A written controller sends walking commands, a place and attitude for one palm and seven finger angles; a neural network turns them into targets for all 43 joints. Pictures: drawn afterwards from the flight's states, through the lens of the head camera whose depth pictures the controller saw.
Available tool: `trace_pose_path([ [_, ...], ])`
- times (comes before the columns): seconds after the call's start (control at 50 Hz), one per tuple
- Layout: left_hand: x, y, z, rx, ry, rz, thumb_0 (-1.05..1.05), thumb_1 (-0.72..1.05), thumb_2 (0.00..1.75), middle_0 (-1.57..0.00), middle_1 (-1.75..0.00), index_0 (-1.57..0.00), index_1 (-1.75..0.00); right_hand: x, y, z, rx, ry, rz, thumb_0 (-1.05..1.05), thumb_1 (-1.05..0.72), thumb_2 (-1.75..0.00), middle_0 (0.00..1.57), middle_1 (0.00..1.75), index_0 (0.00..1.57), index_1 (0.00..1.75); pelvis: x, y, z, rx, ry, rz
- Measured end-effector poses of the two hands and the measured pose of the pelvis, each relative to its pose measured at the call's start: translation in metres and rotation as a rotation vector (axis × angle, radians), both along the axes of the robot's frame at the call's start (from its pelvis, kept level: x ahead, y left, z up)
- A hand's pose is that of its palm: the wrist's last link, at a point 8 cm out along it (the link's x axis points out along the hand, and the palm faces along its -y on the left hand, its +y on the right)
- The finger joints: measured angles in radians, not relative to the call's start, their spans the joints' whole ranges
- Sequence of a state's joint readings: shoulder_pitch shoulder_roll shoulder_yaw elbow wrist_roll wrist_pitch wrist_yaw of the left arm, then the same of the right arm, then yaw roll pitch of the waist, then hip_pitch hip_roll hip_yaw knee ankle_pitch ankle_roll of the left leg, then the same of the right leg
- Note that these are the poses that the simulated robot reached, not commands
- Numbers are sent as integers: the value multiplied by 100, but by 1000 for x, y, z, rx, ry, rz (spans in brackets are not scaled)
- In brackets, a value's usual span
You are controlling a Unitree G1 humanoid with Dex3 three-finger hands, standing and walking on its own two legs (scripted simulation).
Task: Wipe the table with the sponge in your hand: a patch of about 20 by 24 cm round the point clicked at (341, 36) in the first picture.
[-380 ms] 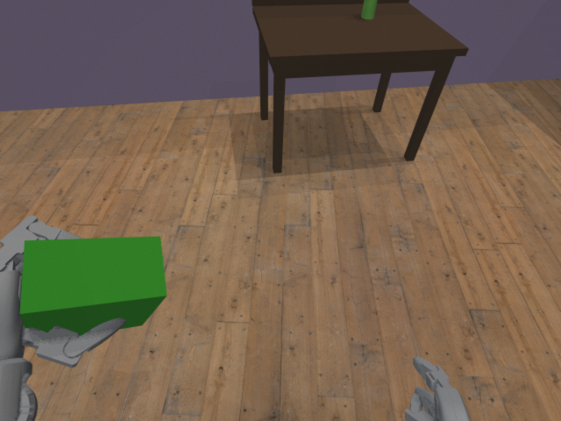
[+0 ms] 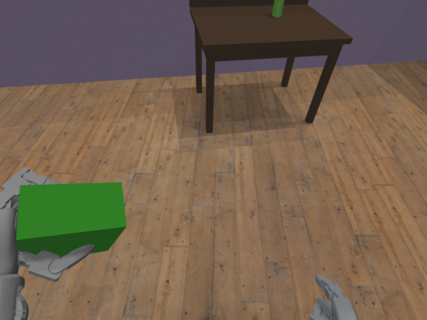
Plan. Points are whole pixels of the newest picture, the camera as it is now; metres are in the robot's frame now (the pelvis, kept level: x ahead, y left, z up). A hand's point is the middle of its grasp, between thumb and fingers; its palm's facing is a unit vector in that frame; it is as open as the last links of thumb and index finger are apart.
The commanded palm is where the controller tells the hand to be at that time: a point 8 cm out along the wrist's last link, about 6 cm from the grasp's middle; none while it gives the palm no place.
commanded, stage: look at it before walking up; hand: left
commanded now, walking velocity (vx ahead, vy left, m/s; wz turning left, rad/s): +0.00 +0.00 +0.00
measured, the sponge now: (86, 222) +0.23 +0.21 +0.13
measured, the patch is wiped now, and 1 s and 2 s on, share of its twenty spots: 0.00 0.00 0.00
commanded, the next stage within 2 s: walk to a spot facing it in 0.02 s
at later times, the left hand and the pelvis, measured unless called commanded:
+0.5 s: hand (100, 198) +0.26 +0.19 +0.15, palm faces +0.36 -0.86 -0.37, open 10.7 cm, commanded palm +0.20 +0.24 +0.18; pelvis +0.02 -0.03 -0.01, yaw -4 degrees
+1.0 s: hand (171, 121) +0.43 +0.11 +0.17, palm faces +0.12 -0.87 -0.47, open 10.7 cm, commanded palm +0.38 +0.17 +0.18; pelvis +0.15 -0.05 +0.00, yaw -16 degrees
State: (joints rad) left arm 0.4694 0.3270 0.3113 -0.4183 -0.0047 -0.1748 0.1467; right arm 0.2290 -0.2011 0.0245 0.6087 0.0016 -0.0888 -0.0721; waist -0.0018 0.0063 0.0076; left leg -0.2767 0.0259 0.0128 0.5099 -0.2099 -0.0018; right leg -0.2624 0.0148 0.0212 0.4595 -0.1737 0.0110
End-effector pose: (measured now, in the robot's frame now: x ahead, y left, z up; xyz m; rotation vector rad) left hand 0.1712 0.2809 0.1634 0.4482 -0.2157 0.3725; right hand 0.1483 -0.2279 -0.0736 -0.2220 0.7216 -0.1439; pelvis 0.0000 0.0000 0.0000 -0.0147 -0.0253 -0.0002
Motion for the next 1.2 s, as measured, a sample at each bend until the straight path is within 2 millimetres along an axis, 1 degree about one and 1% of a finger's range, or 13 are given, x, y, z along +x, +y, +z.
trace_pose_path([
  [0.24, -2, 1, 2, 13, -17, 2, -1, -53, 99, -66, -136, -66, -136, -4, 2, -3, 6, -4, -5, 1, -90, -90, 20, 30, 20, 30, -2, 1, -2, 4, 2, -21],
  [0.32, 6, -5, 4, 22, -31, 7, -1, -53, 99, -66, -136, -66, -136, -3, -1, -7, 17, -13, -25, 1, -90, -90, 21, 30, 20, 30, 4, -4, -5, 2, 0, -39],
  [0.4, 21, -21, 3, 37, -38, -7, -1, -53, 99, -66, -136, -66, -136, -1, -10, -16, 43, -17, -39, 1, -90, -90, 21, 30, 20, 30, 12, -17, -10, -3, -9, -63],
  [0.48, 42, -42, 0, 16, -51, -50, -1, -53, 99, -66, -136, -66, -136, 1, -27, -25, 40, 32, -44, 1, -90, -90, 21, 30, 21, 30, 22, -26, -13, 16, 0, -69],
  [0.56, 63, -54, 2, 9, -27, -110, -1, -53, 99, -66, -136, -66, -136, 1, -43, -18, 10, 88, -80, 1, -90, -90, 21, 30, 20, 30, 35, -27, -3, 25, 16, -85],
  [0.64, 85, -51, 9, 44, -24, -151, -1, -53, 99, -66, -136, -66, -136, 7, -54, -6, -31, 100, -127, 1, -90, -90, 20, 30, 20, 30, 53, -25, 2, 32, 34, -113],
  [0.7, 104, -45, 9, 53, -53, -169, -1, -53, 99, -66, -136, -66, -136, 19, -58, -2, -68, 74, -156, 1, -90, -90, 20, 30, 20, 30, 69, -19, -5, 15, 30, -139],
  [0.8, 148, -47, 5, 47, -62, -184, -1, -53, 99, -66, -136, -66, -136, 42, -52, -1, -39, 23, -219, 1, -90, -90, 20, 30, 20, 30, 92, -17, -6, 25, 11, -198],
  [0.9, 189, -79, 13, 51, -37, -251, -1, -53, 99, -66, -136, -66, -136, 60, -40, -2, 39, 21, -233, 1, -90, -90, 20, 30, 20, 30, 120, -28, 3, 5, 25, -248],
  [0.98, 221, -112, 22, 99, -32, -318, -1, -53, 99, -66, -136, -66, -136, 72, -45, -12, 93, 43, -258, 1, -90, -90, 21, 30, 20, 30, 144, -46, 3, 0, 30, -277],
  [1.04, 247, -136, 23, 156, -32, -345, -1, -53, 99, -66, -136, -66, -136, 82, -62, -28, 124, 65, -282, 1, -90, -90, 21, 30, 21, 30, 163, -66, -6, -3, 28, -280],
  [1.12, 274, -164, 16, 183, -51, -357, -1, -53, 99, -66, -136, -66, -136, 100, -98, -55, 126, 118, -291, 1, -90, -90, 21, 30, 21, 30, 180, -88, -22, 4, 12, -276],
  [1.2, 289, -180, 17, 172, -18, -369, -1, -53, 99, -66, -136, -66, -136, 116, -135, -49, 88, 150, -322, 1, -90, -90, 21, 30, 20, 30, 200, -99, -16, 16, 12, -289],
])
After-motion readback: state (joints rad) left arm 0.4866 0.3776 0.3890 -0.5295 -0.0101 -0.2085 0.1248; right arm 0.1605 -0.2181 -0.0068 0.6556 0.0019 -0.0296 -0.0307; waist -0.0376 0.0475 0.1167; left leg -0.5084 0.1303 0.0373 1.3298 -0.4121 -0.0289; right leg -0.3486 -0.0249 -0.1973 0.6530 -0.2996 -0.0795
